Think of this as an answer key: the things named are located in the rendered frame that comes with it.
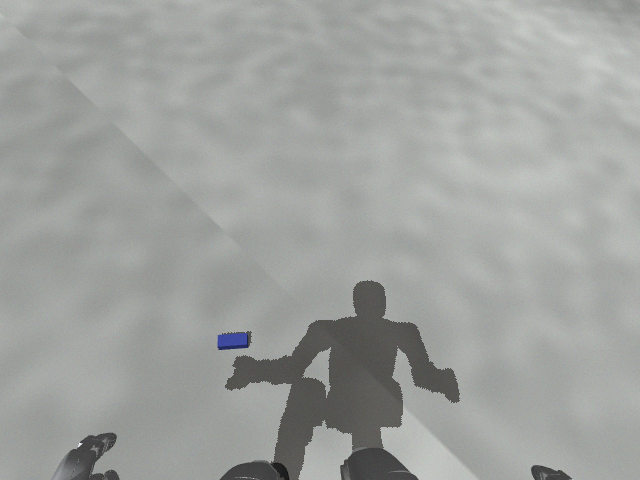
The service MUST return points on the small box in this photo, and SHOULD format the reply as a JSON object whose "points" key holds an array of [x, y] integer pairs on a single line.
{"points": [[232, 341]]}

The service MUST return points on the left robot foot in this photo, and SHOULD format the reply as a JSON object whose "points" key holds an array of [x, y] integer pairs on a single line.
{"points": [[280, 468]]}

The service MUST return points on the left robot hand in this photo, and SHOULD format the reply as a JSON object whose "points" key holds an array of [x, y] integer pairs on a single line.
{"points": [[78, 464]]}

